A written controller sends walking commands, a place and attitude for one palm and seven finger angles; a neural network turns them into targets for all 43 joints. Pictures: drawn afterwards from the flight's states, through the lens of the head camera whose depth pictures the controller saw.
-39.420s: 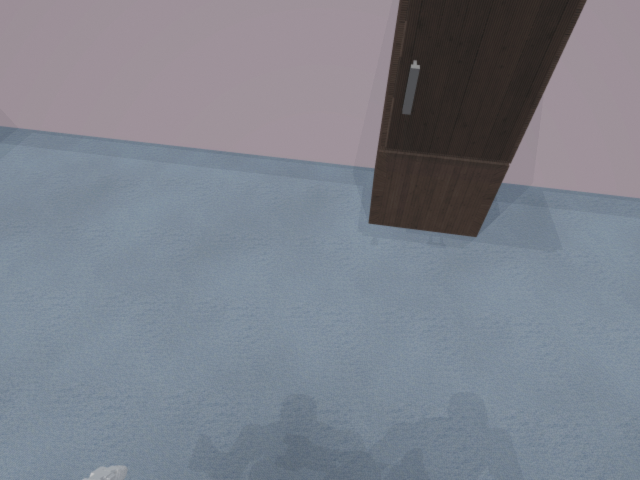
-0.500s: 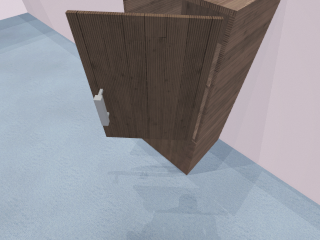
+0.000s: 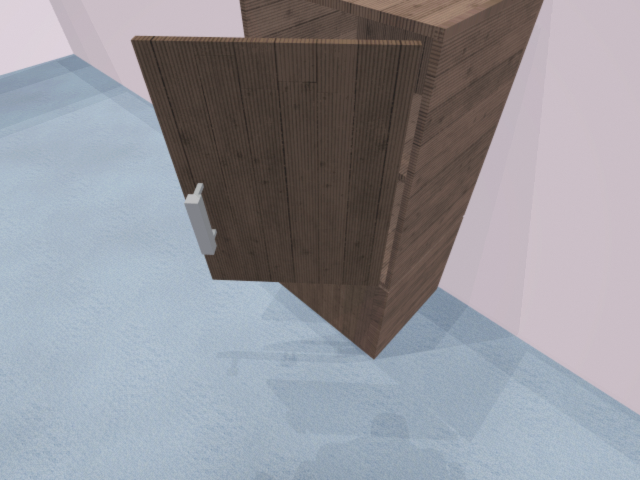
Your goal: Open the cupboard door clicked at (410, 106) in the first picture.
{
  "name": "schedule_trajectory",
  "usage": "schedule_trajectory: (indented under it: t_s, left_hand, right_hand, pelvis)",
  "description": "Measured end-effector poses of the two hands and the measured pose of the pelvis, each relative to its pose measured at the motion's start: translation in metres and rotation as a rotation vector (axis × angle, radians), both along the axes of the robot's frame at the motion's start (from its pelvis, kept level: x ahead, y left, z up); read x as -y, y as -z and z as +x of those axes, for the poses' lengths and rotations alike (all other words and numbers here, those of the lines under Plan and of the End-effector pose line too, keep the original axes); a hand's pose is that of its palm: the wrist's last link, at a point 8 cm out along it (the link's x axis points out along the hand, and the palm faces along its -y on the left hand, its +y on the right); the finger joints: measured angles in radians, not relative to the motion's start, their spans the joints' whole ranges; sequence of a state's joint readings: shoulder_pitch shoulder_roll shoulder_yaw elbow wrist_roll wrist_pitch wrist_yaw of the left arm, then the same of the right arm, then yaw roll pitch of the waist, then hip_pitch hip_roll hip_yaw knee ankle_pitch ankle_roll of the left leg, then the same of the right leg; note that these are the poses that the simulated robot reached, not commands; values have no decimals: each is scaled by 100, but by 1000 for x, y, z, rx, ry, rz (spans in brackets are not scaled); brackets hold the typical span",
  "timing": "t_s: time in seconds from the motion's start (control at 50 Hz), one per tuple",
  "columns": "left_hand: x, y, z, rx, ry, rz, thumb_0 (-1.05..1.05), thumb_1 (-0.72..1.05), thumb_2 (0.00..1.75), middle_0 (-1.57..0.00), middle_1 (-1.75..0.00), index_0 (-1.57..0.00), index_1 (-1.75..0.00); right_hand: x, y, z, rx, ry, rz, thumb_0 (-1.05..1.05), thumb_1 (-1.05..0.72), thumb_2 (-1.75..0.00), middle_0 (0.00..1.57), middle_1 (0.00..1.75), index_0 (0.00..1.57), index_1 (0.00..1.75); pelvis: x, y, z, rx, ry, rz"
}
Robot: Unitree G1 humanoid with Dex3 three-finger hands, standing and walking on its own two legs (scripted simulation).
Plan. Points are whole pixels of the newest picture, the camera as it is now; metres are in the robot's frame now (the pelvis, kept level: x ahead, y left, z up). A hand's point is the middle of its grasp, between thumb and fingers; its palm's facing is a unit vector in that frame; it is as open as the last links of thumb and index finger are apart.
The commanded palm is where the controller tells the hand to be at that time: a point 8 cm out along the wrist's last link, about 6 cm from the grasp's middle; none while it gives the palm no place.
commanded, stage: come to a stop and stand still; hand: left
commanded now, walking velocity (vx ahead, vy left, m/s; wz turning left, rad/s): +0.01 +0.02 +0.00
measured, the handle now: (204, 218) +0.61 +0.29 -0.08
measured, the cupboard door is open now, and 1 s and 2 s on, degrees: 40 40 40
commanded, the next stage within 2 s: look again from close up in 0.80 s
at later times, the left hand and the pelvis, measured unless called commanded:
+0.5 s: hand out of the picture +0.00 +0.23 -0.16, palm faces +0.00 -0.98 -0.22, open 7.4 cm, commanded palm none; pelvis -0.02 +0.04 +0.01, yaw +0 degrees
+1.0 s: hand out of the picture -0.05 +0.23 -0.17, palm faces +0.00 -0.98 -0.19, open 7.4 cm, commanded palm none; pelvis -0.03 +0.06 +0.02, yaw -1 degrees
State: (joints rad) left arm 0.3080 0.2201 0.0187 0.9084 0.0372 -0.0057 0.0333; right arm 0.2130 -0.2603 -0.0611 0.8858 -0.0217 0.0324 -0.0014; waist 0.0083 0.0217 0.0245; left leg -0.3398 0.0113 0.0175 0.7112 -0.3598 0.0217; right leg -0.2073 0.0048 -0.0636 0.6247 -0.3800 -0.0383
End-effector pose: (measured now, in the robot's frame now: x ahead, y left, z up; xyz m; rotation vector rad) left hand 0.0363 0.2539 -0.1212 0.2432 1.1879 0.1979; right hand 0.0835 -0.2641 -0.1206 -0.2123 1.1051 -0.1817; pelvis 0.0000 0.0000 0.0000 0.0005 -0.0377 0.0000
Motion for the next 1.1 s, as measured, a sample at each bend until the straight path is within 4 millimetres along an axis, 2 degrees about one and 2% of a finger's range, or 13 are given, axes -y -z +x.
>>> schedule_trajectory:
  t_s: [0.14,0.28,0.48,0.6,0.7,0.82,1.1]
  left_hand:
    - [-11,1,5,30,-5,-21,1,90,90,-20,-30,-20,-30]
    - [-20,1,-1,13,14,-41,1,90,90,-20,-30,-20,-30]
    - [-28,8,-37,-92,-2,-69,1,91,90,-20,-30,-20,-30]
    - [-27,13,-64,-171,-16,-92,1,91,90,-20,-30,-20,-30]
    - [-26,15,-80,-216,-25,-108,1,91,90,-20,-30,-20,-30]
    - [-26,15,-91,-240,-33,-116,1,91,90,-20,-30,-20,-30]
    - [-30,13,-89,-221,-32,-105,1,91,90,-20,-30,-20,-30]
  right_hand:
    - [-12,-11,-11,-7,-30,-15,1,-91,-90,20,30,20,30]
    - [-34,-11,-37,-55,-27,7,1,-90,-90,20,30,20,30]
    - [-61,-4,-85,-187,16,33,1,-90,-90,20,30,20,30]
    - [-72,-4,-102,-235,43,38,1,-90,-90,20,30,20,30]
    - [-78,-4,-104,-242,56,39,1,-90,-90,20,30,20,30]
    - [-84,-3,-98,-226,60,43,1,-90,-90,20,30,20,30]
    - [-87,-3,-86,-184,55,52,0,-90,-90,20,30,20,30]
  pelvis:
    - [-7,-6,-7,23,0,-2]
    - [-19,-11,-15,11,1,-15]
    - [-36,-14,-21,-7,0,-18]
    - [-45,-15,-22,-11,4,-17]
    - [-51,-15,-23,-11,8,-17]
    - [-56,-16,-24,-11,11,-15]
    - [-58,-16,-26,-10,16,-13]
